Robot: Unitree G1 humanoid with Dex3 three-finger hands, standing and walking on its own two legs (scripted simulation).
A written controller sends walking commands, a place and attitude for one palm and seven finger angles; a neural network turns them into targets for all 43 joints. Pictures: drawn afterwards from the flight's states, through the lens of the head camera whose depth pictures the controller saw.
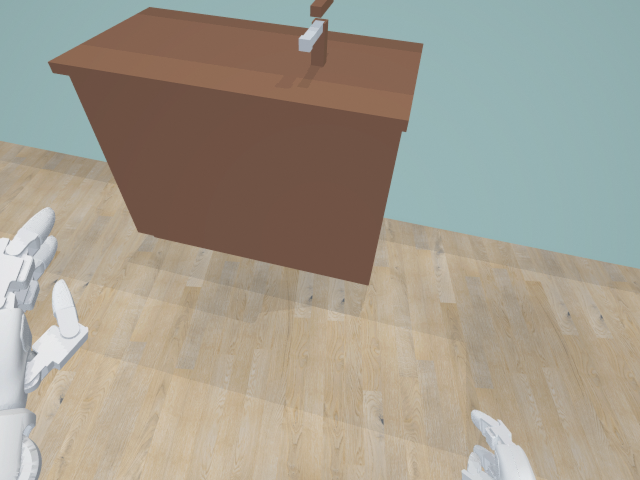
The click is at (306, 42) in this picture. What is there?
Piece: tap's lever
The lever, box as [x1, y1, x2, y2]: [299, 35, 312, 51]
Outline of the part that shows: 301,35 299,38 299,50 310,51 312,45 312,37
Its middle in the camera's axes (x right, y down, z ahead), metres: -0.04 -0.47 +0.93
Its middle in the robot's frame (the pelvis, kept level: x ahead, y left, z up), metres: +1.02 +0.11 +0.12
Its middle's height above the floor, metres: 0.89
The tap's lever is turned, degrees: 0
